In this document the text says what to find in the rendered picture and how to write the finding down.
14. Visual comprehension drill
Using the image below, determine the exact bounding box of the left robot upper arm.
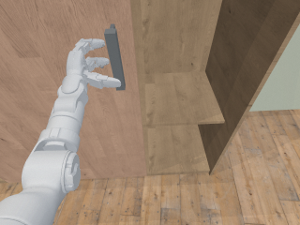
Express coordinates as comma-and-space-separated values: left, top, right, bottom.
0, 150, 81, 225

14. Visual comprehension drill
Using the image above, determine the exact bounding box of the robot left forearm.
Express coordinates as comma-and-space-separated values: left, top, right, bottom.
22, 74, 89, 188

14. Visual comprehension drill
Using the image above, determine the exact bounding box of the robot left hand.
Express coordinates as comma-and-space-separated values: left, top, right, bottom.
66, 38, 121, 89

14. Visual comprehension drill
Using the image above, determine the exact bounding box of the wardrobe door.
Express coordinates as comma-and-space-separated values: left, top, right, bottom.
0, 0, 147, 183

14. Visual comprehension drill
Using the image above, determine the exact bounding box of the handle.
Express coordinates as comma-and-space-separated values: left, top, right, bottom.
104, 23, 126, 91

